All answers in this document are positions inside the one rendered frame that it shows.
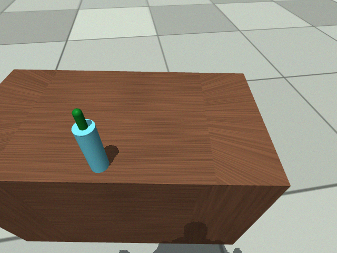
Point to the bottle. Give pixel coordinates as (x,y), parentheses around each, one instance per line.
(87,137)

